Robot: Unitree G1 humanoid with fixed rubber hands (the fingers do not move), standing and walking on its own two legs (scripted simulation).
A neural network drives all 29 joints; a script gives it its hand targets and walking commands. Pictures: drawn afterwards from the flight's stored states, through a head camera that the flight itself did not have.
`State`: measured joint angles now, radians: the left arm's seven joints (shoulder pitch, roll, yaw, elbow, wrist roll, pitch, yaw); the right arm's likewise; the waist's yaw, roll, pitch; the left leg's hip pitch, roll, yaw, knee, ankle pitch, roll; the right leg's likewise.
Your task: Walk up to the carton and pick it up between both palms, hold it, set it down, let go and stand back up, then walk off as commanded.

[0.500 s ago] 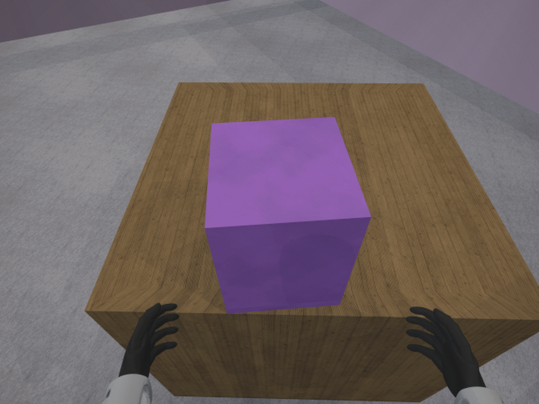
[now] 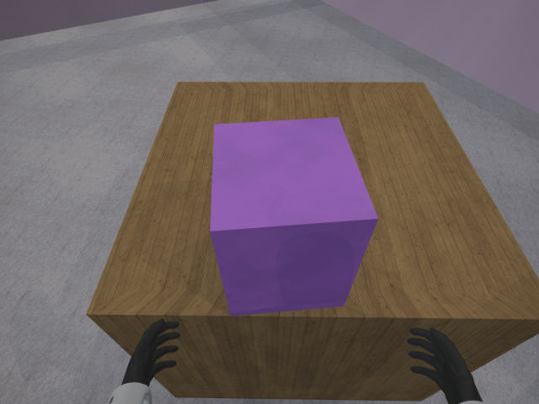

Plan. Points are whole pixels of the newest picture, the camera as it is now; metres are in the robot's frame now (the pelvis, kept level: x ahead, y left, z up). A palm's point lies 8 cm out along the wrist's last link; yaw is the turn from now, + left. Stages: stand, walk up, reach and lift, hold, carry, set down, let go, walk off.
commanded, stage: set down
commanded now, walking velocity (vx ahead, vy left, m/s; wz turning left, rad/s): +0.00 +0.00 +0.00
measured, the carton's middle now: (282, 220) +0.38 +0.04 +0.04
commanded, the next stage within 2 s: let go in 0.56 s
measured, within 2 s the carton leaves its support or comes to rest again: neither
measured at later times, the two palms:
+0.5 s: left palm (148, 385) +0.14 +0.22 -0.08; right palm out of the picture +0.15 -0.22 -0.07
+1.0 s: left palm (157, 381) +0.15 +0.21 -0.09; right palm out of the picture +0.15 -0.23 -0.08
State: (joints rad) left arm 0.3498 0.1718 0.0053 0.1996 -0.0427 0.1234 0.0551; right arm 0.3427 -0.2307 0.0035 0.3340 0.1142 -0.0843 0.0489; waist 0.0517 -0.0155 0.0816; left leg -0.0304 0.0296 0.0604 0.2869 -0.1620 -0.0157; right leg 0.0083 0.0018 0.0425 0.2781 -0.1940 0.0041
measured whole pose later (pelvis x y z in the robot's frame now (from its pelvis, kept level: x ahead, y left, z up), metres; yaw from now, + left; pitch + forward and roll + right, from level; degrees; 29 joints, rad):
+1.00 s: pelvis -0.01 -0.01 -0.01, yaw +1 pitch -6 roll +0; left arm 0.15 0.16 0.03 0.57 0.04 0.14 0.00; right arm 0.14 -0.18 -0.02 0.75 -0.02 -0.19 0.02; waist 0.01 -0.01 0.10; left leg -0.06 0.03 0.04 0.37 -0.19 -0.02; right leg -0.03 0.01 0.03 0.38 -0.24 0.00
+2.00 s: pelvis -0.02 +0.00 -0.01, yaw +2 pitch -4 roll +0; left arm 0.13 0.37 0.00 1.02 0.02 -0.02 0.00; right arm 0.14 -0.37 -0.01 1.03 -0.02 -0.02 0.01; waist 0.00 0.00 0.05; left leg -0.16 0.02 0.02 0.41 -0.19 0.00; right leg -0.09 -0.01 0.00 0.39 -0.23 0.02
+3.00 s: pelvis -0.07 -0.02 -0.03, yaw +3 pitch -2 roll +0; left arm 0.15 0.40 0.09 0.84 0.02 0.05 0.00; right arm 0.11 -0.43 -0.06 0.82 -0.03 0.06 -0.02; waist -0.02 0.03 0.17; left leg -0.40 0.03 0.00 0.67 -0.23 0.01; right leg -0.35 0.05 0.03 0.81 -0.39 -0.04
